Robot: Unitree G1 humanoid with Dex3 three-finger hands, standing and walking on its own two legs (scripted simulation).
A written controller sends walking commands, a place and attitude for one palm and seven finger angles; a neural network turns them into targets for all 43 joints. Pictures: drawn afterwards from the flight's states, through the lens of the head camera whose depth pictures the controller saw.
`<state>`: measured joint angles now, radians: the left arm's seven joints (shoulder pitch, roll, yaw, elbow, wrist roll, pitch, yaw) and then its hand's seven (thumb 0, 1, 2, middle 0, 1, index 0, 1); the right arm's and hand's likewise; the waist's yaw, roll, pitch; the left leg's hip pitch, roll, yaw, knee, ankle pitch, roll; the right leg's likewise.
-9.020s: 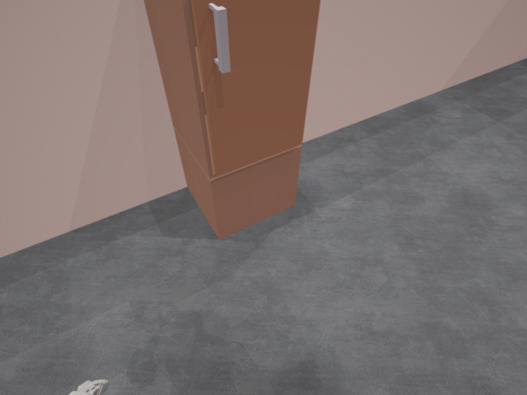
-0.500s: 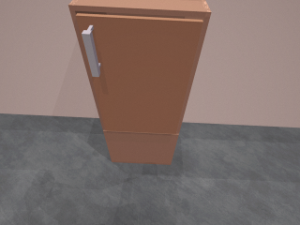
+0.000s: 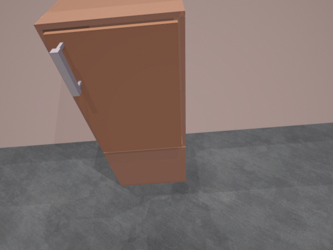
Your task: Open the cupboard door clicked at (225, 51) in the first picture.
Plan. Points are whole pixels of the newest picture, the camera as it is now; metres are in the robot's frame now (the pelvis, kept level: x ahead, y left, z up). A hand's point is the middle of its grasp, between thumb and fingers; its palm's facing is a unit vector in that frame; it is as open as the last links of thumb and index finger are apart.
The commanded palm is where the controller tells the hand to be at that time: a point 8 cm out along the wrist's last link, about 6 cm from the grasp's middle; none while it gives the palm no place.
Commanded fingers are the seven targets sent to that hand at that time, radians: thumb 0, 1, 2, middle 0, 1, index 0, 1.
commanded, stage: come to a stop and stand still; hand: left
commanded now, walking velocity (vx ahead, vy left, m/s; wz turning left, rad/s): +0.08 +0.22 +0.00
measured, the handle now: (69, 70) +0.57 +0.34 +0.15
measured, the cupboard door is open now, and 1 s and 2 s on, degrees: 0 0 0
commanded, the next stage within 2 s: look again from close up in 1.26 s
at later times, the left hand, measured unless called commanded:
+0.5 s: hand out of the picture -0.03 +0.23 -0.17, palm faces +0.08 -0.98 -0.18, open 7.4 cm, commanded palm none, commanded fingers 0.00 0.90 0.90 -0.20 -0.30 -0.20 -0.30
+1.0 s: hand out of the picture +0.08 +0.20 -0.17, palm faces +0.08 -0.97 -0.21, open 7.2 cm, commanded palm none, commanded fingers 0.00 0.90 0.90 -0.20 -0.30 -0.20 -0.30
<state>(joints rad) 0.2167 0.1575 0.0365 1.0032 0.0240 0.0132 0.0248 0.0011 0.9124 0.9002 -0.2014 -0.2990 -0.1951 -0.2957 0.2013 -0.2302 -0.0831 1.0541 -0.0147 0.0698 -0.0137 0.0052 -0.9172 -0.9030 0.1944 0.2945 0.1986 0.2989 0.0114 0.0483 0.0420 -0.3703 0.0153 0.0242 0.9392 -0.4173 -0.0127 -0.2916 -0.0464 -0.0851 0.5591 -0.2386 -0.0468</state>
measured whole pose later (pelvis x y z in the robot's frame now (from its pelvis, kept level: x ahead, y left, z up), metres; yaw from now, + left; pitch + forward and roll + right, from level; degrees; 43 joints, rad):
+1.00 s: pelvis +0.03 +0.02 +0.00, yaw +2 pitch +0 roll -1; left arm 0.17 0.15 0.03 1.11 0.00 -0.01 0.04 0.00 0.95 0.90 -0.20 -0.30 -0.20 -0.30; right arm 0.29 -0.14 -0.03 1.16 -0.01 0.00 -0.05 0.01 -0.91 -0.90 0.19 0.29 0.20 0.30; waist -0.01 0.02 0.03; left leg -0.11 0.07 0.05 0.47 -0.36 -0.04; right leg -0.20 0.00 -0.13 0.49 -0.30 -0.04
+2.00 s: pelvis -0.02 +0.06 +0.00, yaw +0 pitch -1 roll +1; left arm 0.35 0.12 -0.01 1.11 0.02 -0.01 0.03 0.00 0.91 0.90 -0.20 -0.30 -0.19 -0.30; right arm 0.38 -0.12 0.01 1.10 -0.02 -0.01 -0.02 0.01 -0.91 -0.90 0.20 0.29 0.20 0.30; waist 0.00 0.00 0.02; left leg -0.18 -0.01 0.11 0.50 -0.30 0.04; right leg -0.28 -0.06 -0.05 0.52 -0.22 0.01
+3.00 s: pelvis +0.05 +0.09 -0.01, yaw +6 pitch +0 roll +1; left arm 0.22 0.19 0.05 0.95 0.03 0.04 0.03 0.00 0.92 0.90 -0.20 -0.30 -0.20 -0.30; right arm 0.23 -0.16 -0.05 0.97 -0.01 0.01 -0.01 0.00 -0.91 -0.90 0.19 0.29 0.20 0.30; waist 0.02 -0.05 0.02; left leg -0.23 0.00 0.04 0.59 -0.38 0.01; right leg -0.43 -0.02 -0.08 0.57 -0.14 -0.05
